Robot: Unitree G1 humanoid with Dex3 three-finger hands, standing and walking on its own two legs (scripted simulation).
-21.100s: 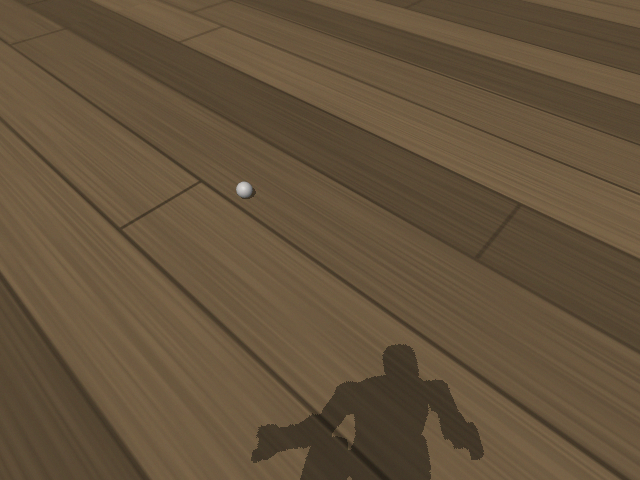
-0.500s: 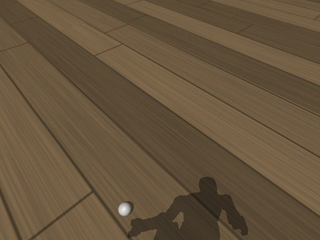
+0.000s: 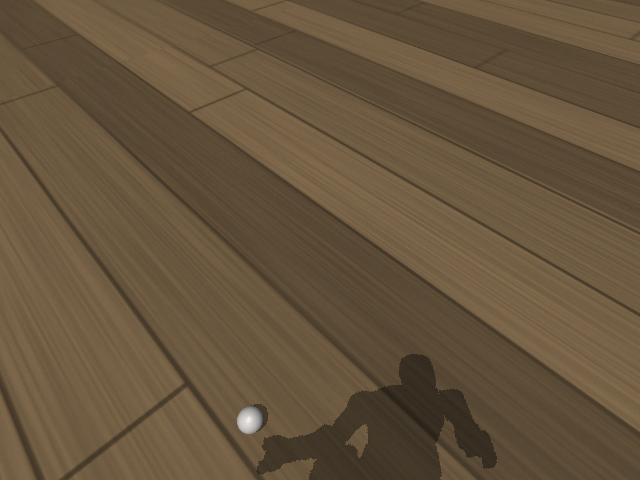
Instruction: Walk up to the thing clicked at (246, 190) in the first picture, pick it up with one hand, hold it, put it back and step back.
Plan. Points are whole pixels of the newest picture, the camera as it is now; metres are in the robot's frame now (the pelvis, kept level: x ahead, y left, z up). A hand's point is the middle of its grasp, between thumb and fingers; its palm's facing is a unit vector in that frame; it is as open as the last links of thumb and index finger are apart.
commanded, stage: stand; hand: left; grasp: from above
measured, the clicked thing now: (249, 419) +0.45 +0.22 -0.74
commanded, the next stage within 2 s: rise first in 0.06 s
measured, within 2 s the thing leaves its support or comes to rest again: neither
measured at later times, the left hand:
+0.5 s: hand out of the picture +0.15 +0.25 -0.17, palm faces -0.06 -0.93 -0.36, open 10.8 cm
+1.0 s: hand out of the picture +0.12 +0.26 -0.23, palm faces -0.17 -0.87 -0.46, open 14.2 cm
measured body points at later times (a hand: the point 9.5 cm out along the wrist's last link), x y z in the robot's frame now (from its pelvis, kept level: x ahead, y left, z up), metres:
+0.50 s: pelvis -0.01 +0.00 -0.03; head +0.05 +0.01 +0.42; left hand +0.16 +0.30 -0.15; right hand +0.09 -0.26 -0.14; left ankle -0.01 +0.14 -0.75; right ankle +0.00 -0.14 -0.75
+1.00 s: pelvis -0.01 +0.01 -0.10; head +0.09 +0.03 +0.34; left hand +0.13 +0.31 -0.20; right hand +0.17 -0.23 -0.18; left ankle -0.01 +0.14 -0.75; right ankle +0.00 -0.14 -0.75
